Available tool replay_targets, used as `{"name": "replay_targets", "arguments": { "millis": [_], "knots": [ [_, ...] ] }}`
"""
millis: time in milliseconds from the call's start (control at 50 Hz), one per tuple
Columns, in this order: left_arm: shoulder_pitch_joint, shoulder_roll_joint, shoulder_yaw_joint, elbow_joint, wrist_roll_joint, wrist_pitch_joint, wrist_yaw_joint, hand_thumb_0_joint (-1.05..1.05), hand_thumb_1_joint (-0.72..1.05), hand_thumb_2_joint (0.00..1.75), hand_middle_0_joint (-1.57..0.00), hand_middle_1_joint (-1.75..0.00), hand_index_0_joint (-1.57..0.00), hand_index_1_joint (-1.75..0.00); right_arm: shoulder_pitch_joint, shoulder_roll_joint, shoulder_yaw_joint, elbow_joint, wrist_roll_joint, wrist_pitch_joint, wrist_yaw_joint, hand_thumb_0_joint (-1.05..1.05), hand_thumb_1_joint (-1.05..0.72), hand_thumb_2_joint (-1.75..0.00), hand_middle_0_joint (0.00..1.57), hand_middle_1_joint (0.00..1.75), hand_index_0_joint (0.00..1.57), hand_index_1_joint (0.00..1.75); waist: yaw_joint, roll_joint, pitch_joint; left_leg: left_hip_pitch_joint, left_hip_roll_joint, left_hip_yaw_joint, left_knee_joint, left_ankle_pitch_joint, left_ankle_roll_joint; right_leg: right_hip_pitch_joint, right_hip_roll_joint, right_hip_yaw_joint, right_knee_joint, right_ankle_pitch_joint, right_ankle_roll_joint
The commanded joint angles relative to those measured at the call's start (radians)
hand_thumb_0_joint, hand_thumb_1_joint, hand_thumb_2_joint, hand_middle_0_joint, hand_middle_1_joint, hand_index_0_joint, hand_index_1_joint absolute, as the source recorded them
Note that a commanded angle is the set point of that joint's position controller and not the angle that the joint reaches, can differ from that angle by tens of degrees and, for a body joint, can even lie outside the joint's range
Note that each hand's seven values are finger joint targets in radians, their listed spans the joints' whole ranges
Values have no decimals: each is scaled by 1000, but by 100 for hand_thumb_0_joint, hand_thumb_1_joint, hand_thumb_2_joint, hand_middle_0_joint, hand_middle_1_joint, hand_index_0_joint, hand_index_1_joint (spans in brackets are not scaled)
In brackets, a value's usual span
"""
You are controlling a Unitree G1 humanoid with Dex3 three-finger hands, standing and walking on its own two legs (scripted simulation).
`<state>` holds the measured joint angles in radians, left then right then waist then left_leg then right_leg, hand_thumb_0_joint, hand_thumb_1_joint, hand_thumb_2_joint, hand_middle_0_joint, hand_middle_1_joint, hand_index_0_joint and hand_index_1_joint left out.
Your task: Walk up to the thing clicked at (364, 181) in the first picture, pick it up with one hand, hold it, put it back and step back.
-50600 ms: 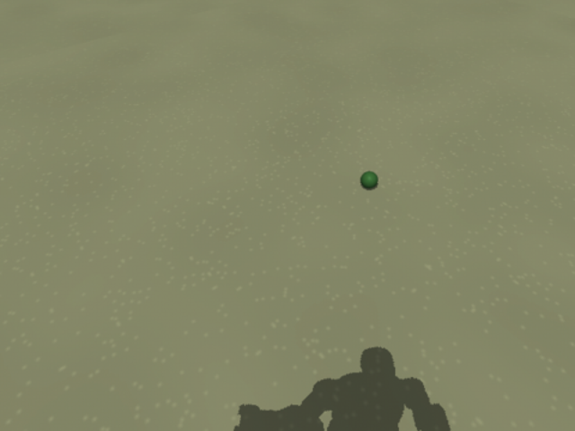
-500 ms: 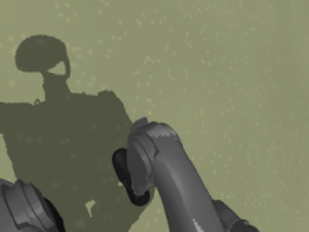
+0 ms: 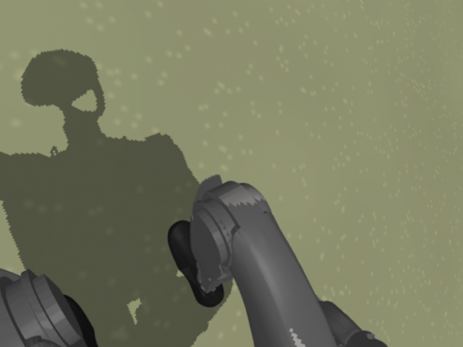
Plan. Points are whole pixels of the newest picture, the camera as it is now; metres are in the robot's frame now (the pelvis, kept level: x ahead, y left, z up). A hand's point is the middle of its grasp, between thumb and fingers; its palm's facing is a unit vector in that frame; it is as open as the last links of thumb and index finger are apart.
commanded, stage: rest palm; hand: left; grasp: from above
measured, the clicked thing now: out of the picture +0.51 +0.39 -0.27
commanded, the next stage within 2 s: none
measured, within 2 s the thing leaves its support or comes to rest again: neither
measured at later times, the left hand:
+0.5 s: hand out of the picture +0.49 +0.38 -0.24, palm faces -0.42 -0.16 -0.90, open 13.8 cm
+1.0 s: hand out of the picture +0.49 +0.38 -0.24, palm faces -0.41 -0.16 -0.90, open 13.6 cm
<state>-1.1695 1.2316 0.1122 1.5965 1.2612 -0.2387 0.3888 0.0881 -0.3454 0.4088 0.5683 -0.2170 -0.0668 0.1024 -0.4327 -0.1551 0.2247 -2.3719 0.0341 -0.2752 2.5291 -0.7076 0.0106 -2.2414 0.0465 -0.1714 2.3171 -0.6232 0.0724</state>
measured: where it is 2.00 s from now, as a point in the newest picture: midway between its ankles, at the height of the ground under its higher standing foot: (149, 315)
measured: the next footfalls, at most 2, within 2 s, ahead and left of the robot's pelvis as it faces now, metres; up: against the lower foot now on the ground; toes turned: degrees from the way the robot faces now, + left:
none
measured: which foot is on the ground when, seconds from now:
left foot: down 0.00-1.00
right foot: down 0.00-1.00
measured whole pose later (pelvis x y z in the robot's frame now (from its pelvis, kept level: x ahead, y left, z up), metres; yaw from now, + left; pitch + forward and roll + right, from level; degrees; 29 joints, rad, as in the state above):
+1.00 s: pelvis +0.00 +0.00 +0.00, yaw +0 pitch +29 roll -16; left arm -1.17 1.23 0.11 1.59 1.27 -0.25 0.41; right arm 0.09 -0.35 0.41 0.56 -0.23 -0.06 0.10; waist -0.43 -0.16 0.22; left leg -2.37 0.03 -0.28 2.53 -0.71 0.01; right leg -2.24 0.04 -0.18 2.32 -0.62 0.07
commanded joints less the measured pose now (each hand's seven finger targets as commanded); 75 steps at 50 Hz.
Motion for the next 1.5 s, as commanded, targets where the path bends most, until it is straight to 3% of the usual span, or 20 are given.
{"name": "replay_targets", "arguments": {
  "millis": [0,40,120,180,240,300,400,440,540,620,680,760,800,940,1060,1200,1300,1360,1420,1480],
  "knots": [
    [-211,263,18,-113,-14,-1,36,0,-51,98,-7,-106,-7,-106,197,-339,-95,31,-6,16,-13,0,-91,-91,20,30,20,30,-55,627,-649,553,48,80,-240,301,-13,330,20,-102,-183,234,-95],
    [-224,235,-4,-118,-20,-5,33,0,-51,101,-8,-106,-7,-106,196,-339,-103,37,-5,16,-15,0,-91,-91,20,30,20,30,-62,619,-651,552,47,84,-242,282,-9,337,25,-101,-190,226,-91],
    [-232,266,3,-134,-19,-10,37,0,-50,101,-8,-107,-8,-107,191,-337,-98,44,-5,16,-17,0,-91,-91,20,30,20,30,-48,622,-669,537,47,89,-240,280,-8,368,25,-99,-187,235,-90],
    [-206,229,-14,-100,-21,-13,35,0,-50,103,-8,-108,-8,-108,188,-336,-88,37,-8,15,-16,0,-91,-90,20,30,20,30,-61,606,-630,555,48,74,-238,293,-12,321,23,-107,-185,226,-93],
    [-237,275,3,-143,-14,-21,49,0,-49,101,-8,-109,-8,-108,181,-338,-89,36,-8,16,-19,0,-91,-90,20,30,20,30,-44,630,-672,552,46,82,-242,287,-10,367,23,-102,-184,240,-90],
    [-245,266,7,-151,-7,-19,58,0,-51,100,-7,-107,-7,-107,198,-346,-100,47,-13,16,-16,0,-91,-90,20,30,20,30,-56,676,-670,604,52,71,-250,332,-21,326,19,-105,-173,251,-93],
    [-253,272,9,-137,-8,-4,69,0,-50,101,-8,-107,-8,-107,192,-349,-103,42,-10,12,-17,0,-90,-90,20,30,20,30,-56,638,-665,546,46,83,-242,287,-11,345,23,-104,-185,242,-91],
    [-234,277,18,-119,-5,5,61,0,-48,100,-8,-109,-8,-108,190,-342,-96,39,-8,9,-15,0,-91,-90,20,30,20,30,-45,647,-652,564,49,77,-244,295,-17,321,17,-103,-179,234,-95],
    [-226,238,3,-117,-22,17,36,0,-50,99,-7,-107,-7,-106,206,-338,-96,39,-9,14,-11,0,-90,-90,20,30,20,30,-67,633,-664,567,50,77,-239,341,-13,341,18,-101,-185,268,-89],
    [-234,265,6,-143,-21,4,22,0,-48,100,-8,-110,-9,-109,198,-337,-91,37,-9,23,-13,0,-91,-90,20,30,20,30,-54,639,-674,563,50,78,-241,326,-15,360,19,-104,-188,258,-92],
    [-207,239,-8,-137,-25,-7,12,0,-47,102,-8,-111,-9,-110,199,-338,-86,28,-10,23,-15,0,-90,-90,20,30,20,30,-61,611,-641,548,45,84,-232,310,-10,354,20,-102,-192,246,-91],
    [-237,303,31,-204,-12,-27,30,0,-49,97,-7,-107,-8,-106,202,-353,-91,27,-16,27,-19,0,-90,-90,20,30,20,30,-45,654,-669,596,50,75,-243,326,-20,345,16,-103,-185,244,-96],
    [-219,273,18,-160,-11,-28,39,0,-49,99,-7,-107,-8,-106,193,-349,-97,25,-16,27,-19,0,-90,-90,20,30,20,30,-53,645,-656,574,46,79,-240,298,-17,336,20,-105,-187,228,-97],
    [-251,272,19,-153,-5,-7,64,0,-47,103,-8,-109,-9,-109,202,-350,-109,35,-14,13,-16,0,-90,-90,20,30,20,30,-54,641,-660,542,45,88,-242,275,-11,345,20,-101,-187,234,-93],
    [-206,252,11,-89,-22,15,34,0,-47,102,-8,-110,-9,-109,195,-336,-95,27,-6,11,-13,0,-90,-90,20,30,20,30,-58,584,-651,504,43,87,-230,284,-6,363,18,-98,-191,240,-92],
    [-230,264,7,-182,-32,-9,2,0,-45,100,-8,-111,-9,-109,208,-345,-103,30,-6,21,-15,0,-90,-90,20,30,20,30,-51,615,-688,570,46,88,-233,332,-9,378,20,-95,-191,260,-90],
    [-215,260,14,-157,-15,-27,22,0,-46,101,-8,-110,-9,-109,203,-347,-98,34,-15,32,-14,0,-90,-90,20,30,20,30,-50,638,-663,595,49,74,-237,357,-21,338,19,-108,-183,254,-99],
    [-238,287,22,-178,-7,-32,40,0,-45,104,-8,-112,-9,-111,194,-348,-102,27,-13,31,-16,0,-90,-90,20,30,20,30,-39,654,-686,597,46,82,-242,333,-15,363,24,-102,-186,247,-98],
    [-254,270,18,-184,-8,-30,60,0,-45,100,-8,-111,-9,-109,197,-354,-113,25,-19,26,-14,0,-90,-90,20,30,20,30,-46,639,-684,578,45,89,-235,323,-8,369,25,-102,-189,259,-91],
    [-208,252,15,-97,-4,-12,65,0,-44,101,-8,-111,-9,-109,196,-338,-97,32,-16,17,-11,0,-90,-90,20,30,20,30,-54,610,-634,538,44,83,-235,296,-12,333,22,-106,-186,233,-95]
  ]
}}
